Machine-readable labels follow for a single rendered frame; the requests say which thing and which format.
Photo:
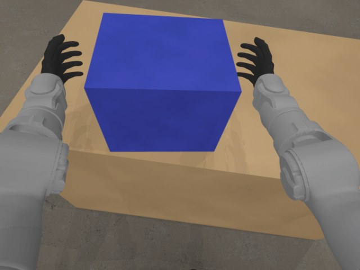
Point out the carton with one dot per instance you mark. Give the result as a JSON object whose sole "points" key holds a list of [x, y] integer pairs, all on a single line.
{"points": [[162, 83]]}

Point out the right robot hand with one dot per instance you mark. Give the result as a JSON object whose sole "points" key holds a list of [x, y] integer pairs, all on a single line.
{"points": [[262, 60]]}

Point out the robot left forearm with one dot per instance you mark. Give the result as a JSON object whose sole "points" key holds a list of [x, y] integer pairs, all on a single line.
{"points": [[43, 112]]}

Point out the robot right forearm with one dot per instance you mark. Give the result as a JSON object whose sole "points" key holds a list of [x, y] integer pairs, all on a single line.
{"points": [[285, 122]]}

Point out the right robot upper arm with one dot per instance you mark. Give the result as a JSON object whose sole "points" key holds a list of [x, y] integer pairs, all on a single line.
{"points": [[324, 176]]}

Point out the left robot hand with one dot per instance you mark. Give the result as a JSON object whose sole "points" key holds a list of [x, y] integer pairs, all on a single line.
{"points": [[54, 58]]}

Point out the left robot upper arm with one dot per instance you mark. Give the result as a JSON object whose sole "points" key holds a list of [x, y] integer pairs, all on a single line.
{"points": [[31, 167]]}

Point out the pedestal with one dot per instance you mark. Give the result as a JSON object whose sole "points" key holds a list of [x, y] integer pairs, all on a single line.
{"points": [[238, 185]]}

